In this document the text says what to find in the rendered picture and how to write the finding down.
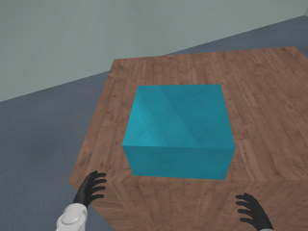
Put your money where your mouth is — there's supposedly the robot left hand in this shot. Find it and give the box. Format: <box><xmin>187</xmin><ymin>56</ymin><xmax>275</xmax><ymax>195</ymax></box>
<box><xmin>72</xmin><ymin>170</ymin><xmax>107</xmax><ymax>209</ymax></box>

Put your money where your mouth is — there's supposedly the left robot forearm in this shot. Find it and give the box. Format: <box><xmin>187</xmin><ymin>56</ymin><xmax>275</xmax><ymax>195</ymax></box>
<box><xmin>56</xmin><ymin>203</ymin><xmax>88</xmax><ymax>231</ymax></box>

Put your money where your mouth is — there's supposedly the robot right hand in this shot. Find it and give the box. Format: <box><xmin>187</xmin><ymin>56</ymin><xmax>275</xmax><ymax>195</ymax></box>
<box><xmin>235</xmin><ymin>192</ymin><xmax>274</xmax><ymax>231</ymax></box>

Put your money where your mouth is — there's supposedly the pedestal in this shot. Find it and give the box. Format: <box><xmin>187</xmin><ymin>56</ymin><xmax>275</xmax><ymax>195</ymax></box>
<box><xmin>68</xmin><ymin>46</ymin><xmax>308</xmax><ymax>231</ymax></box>

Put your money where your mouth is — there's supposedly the carton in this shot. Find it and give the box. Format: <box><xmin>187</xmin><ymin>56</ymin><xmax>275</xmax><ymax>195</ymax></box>
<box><xmin>122</xmin><ymin>84</ymin><xmax>236</xmax><ymax>180</ymax></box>

